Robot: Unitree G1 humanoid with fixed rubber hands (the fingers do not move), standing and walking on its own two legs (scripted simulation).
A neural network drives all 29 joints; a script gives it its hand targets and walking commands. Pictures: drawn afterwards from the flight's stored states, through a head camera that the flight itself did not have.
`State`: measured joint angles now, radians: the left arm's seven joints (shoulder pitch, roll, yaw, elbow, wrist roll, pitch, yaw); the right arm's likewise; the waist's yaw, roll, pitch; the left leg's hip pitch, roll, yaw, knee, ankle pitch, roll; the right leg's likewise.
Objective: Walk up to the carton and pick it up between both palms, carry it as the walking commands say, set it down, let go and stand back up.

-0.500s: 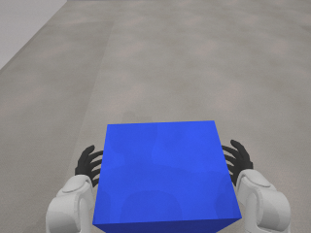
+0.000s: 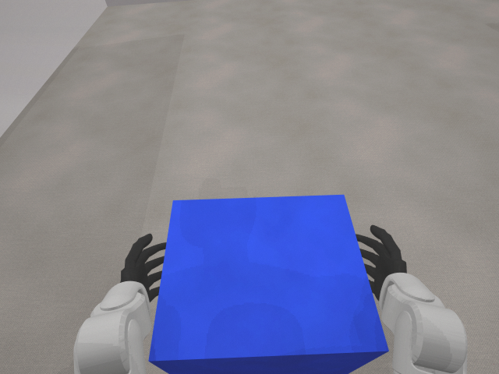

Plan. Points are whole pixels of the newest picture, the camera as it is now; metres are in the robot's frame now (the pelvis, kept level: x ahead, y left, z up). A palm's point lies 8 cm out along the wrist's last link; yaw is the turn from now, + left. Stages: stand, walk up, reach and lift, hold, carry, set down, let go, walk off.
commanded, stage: carry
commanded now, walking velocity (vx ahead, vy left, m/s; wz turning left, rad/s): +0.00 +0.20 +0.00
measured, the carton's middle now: (261, 292) +0.26 +0.01 +0.01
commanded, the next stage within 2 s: none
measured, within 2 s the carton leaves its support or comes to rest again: neither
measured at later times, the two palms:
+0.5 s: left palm (62, 329) +0.18 +0.27 +0.07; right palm (327, 328) +0.19 -0.08 +0.06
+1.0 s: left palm out of the picture +0.14 +0.39 +0.06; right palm (234, 355) +0.15 +0.04 +0.08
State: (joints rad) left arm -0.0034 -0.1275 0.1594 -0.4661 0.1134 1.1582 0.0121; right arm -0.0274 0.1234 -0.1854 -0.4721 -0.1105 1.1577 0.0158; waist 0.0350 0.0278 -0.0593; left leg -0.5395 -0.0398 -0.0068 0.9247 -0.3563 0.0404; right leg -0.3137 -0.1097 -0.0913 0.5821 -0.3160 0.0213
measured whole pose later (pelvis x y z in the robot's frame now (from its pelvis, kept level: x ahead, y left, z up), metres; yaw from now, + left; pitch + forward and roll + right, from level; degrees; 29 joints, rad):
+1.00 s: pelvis -0.10 +0.21 +0.00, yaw -1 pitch +3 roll -1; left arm -0.01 -0.13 0.16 -0.47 0.11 1.16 0.02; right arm -0.04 0.13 -0.19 -0.47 -0.11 1.15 0.02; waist 0.04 -0.02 -0.03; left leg -0.40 -0.06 0.05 0.51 -0.17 0.10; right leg -0.42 -0.07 -0.07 0.98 -0.54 0.07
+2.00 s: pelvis -0.21 +0.33 +0.00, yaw -1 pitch +2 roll -1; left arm -0.01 -0.13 0.16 -0.46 0.11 1.17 0.02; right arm -0.03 0.13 -0.19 -0.47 -0.11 1.16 0.02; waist 0.03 0.04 -0.13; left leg -0.42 -0.06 0.05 0.41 -0.04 0.07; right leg -0.30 -0.04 -0.08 0.53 -0.28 0.03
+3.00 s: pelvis -0.30 +0.34 -0.01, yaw +3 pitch +2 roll +0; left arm -0.05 -0.12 0.16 -0.28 0.13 1.05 0.03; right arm -0.06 0.10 -0.19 -0.28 -0.12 1.02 0.01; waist 0.03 -0.02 -0.06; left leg -0.24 -0.06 0.00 0.57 -0.37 0.02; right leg -0.37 -0.05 -0.18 0.61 -0.28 -0.06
